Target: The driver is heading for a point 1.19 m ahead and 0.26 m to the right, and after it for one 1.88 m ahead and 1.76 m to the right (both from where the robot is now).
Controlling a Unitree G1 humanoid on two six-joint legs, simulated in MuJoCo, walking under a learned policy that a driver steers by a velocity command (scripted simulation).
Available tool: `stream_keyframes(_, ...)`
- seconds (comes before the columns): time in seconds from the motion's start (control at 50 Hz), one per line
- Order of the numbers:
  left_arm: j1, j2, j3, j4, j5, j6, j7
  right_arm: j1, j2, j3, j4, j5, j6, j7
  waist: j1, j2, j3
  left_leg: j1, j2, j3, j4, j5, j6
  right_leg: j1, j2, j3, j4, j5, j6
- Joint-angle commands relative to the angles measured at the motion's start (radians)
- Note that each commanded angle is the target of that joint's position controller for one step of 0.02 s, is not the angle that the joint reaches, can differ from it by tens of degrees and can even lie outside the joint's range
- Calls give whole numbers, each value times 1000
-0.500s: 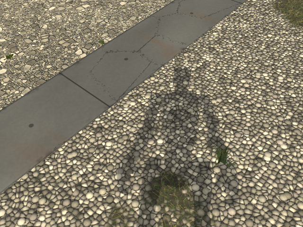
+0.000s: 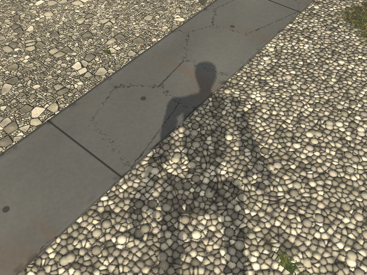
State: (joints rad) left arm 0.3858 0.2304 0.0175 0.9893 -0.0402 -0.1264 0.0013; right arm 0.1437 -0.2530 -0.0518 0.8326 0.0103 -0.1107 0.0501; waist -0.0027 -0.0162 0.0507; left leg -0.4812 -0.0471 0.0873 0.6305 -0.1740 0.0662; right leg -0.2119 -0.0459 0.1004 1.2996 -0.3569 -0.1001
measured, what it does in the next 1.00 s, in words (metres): walks ahead: right foot, then left foot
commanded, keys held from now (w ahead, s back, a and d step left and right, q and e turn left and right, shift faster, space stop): w+shift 0.66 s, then w+e+shift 0.34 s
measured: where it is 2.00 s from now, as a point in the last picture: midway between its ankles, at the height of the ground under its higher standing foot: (264, 48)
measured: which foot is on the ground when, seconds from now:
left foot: down 0.00-0.42, up 0.44-0.88, down 0.90-1.00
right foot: up 0.00-0.38, down 0.40-0.90, up 0.92-1.00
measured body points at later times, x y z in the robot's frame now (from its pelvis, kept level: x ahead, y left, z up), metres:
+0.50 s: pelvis +0.46 -0.05 +0.00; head +0.50 -0.06 +0.45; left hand +0.60 +0.21 -0.10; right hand +0.48 -0.31 -0.14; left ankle +0.25 +0.10 -0.59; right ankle +0.57 -0.13 -0.71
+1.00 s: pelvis +0.93 -0.02 +0.00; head +0.97 -0.02 +0.45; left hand +0.99 +0.25 -0.13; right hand +1.06 -0.29 -0.09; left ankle +1.05 +0.10 -0.71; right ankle +0.72 -0.12 -0.60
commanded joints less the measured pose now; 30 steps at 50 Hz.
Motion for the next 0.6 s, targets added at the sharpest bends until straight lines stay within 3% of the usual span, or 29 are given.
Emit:
stream_keyframes(0.02,-54,51,16,-137,-6,-27,-3,117,-37,-8,27,-43,-29,8,9,27,-117,356,269,-519,-412,-275,174,-417,-103,57,100,111,-38)
stream_keyframes(0.04,-32,30,14,-133,0,-4,-6,87,-10,0,35,-36,-27,9,42,49,-84,271,254,-469,-437,-272,181,-399,-121,46,78,105,-30)
stream_keyframes(0.08,-50,16,8,-153,5,28,1,85,-26,3,54,-7,-27,3,77,77,7,144,248,-384,-507,-279,182,-436,-154,23,-1,86,-2)
stream_keyframes(0.12,-155,46,6,-194,27,35,11,124,-63,-1,64,-6,-32,-12,60,58,79,113,234,-322,-554,-197,187,-532,-167,-3,-102,214,40)
stream_keyframes(0.16,-266,74,9,-231,41,24,9,182,-83,-3,69,-6,-35,-29,21,32,104,129,201,-240,-571,-62,172,-557,-154,-42,-290,383,67)
stream_keyframes(0.2,-365,60,2,-258,37,7,-7,250,-90,2,76,1,-37,-43,-22,5,97,154,169,-157,-586,38,145,-479,-116,-103,-483,561,72)
stream_keyframes(0.24,-453,49,-4,-286,23,-5,-25,318,-112,2,90,13,-35,-52,-56,3,108,217,183,-126,-622,67,134,-400,-77,-128,-642,654,71)
stream_keyframes(0.3,-541,64,-1,-332,10,-11,-52,376,-135,-3,107,14,-9,-59,-70,24,131,469,238,-104,-587,201,117,-451,-36,-133,-801,595,55)
stream_keyframes(0.32,-535,80,6,-343,10,-14,-59,376,-150,-7,106,9,2,-61,-51,46,111,552,259,-102,-536,373,108,-441,-8,-146,-823,539,42)
stream_keyframes(0.36,-402,150,38,-331,-3,-6,-56,361,-192,-19,104,-23,27,-62,43,135,-19,696,287,-96,-328,865,84,-316,62,-179,-773,380,1)
stream_keyframes(0.38,-229,199,61,-294,-13,5,-46,337,-202,-22,102,-42,43,-61,140,185,-127,693,284,-81,-121,1056,73,-134,90,-194,-740,313,-31)
stream_keyframes(0.4,21,241,79,-228,-9,20,-33,282,-183,-12,78,-47,51,-65,265,177,-253,470,255,-59,205,955,45,217,24,-125,-687,268,-59)
stream_keyframes(0.42,151,345,104,-195,36,20,-29,443,6,31,45,-38,25,-45,149,-143,-460,6,81,-107,660,337,-2,676,-244,400,-723,-152,-219)
stream_keyframes(0.44,198,284,96,-168,33,10,-41,466,15,47,73,16,-19,-33,155,-290,-590,-169,-17,-258,832,-260,10,793,-322,819,-982,-485,-260)
stream_keyframes(0.46,138,192,74,-154,31,8,-35,300,-102,16,22,60,-39,-36,167,-242,-381,-293,53,-251,867,-234,51,687,-284,716,-1042,-437,-183)
stream_keyframes(0.48,59,153,62,-164,40,4,-36,173,-109,20,-21,65,-50,-40,147,-106,-244,-304,95,-230,839,-188,63,508,-255,541,-1040,-249,-155)
stream_keyframes(0.5,-14,132,55,-165,54,-3,-43,109,-87,23,-41,43,-55,-42,99,17,-157,-266,131,-216,765,-139,64,317,-217,423,-1055,-90,-142)
stream_keyframes(0.52,-68,94,42,-168,69,-11,-49,122,-77,16,-44,27,-42,-41,36,25,-120,-201,173,-223,705,-90,64,180,-177,331,-1072,-27,-132)
stream_keyframes(0.54,-102,61,32,-164,71,-11,-53,155,-57,17,-38,23,-23,-36,-8,-6,-95,-161,195,-222,681,-72,57,92,-156,283,-1094,-10,-136)
stream_keyframes(0.58,-112,64,29,-148,40,-11,-52,167,-28,24,-36,18,10,-38,-47,-25,-25,-172,229,-201,611,-74,31,-22,-139,194,-1152,12,-141)
stream_keyframes(0.6,-100,86,33,-141,35,-14,-47,133,-28,27,-50,11,18,-42,-46,-25,14,-209,238,-187,571,-28,14,-55,-134,162,-1180,41,-143)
